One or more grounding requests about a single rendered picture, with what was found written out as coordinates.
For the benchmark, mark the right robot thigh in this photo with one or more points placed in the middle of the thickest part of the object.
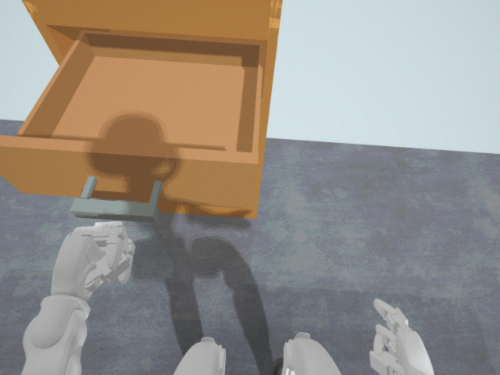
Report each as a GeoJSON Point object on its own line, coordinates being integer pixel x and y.
{"type": "Point", "coordinates": [305, 356]}

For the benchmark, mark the robot left forearm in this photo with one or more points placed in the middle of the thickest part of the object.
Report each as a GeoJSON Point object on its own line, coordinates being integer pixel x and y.
{"type": "Point", "coordinates": [54, 338]}

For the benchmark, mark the cabinet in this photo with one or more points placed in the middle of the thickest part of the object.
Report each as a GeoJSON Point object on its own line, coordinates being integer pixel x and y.
{"type": "Point", "coordinates": [61, 21]}

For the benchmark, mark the robot left hand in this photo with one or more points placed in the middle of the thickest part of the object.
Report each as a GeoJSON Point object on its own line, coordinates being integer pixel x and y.
{"type": "Point", "coordinates": [104, 245]}

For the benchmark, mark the robot thigh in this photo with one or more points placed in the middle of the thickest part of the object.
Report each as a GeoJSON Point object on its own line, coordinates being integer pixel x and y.
{"type": "Point", "coordinates": [203, 358]}
{"type": "Point", "coordinates": [305, 356]}

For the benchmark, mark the left robot thigh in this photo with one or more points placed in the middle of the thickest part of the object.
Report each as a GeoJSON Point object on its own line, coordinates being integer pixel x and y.
{"type": "Point", "coordinates": [203, 358]}

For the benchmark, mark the handle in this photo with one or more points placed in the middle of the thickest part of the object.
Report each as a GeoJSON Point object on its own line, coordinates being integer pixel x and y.
{"type": "Point", "coordinates": [84, 207]}

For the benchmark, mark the drawer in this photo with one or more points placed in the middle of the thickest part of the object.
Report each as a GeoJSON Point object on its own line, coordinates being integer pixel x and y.
{"type": "Point", "coordinates": [130, 109]}

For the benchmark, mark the robot right hand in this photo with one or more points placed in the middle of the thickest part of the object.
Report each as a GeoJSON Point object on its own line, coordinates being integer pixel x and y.
{"type": "Point", "coordinates": [407, 354]}

